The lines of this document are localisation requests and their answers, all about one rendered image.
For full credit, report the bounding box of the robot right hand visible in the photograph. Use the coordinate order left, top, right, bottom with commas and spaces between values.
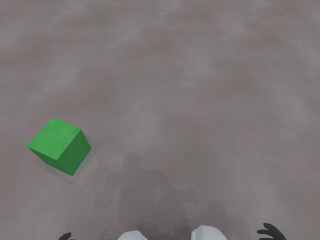
257, 222, 287, 240

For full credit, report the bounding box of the carton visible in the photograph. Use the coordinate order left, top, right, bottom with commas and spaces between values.
27, 118, 92, 176

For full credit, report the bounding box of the right robot thigh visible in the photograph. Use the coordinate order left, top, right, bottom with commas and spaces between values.
191, 225, 227, 240

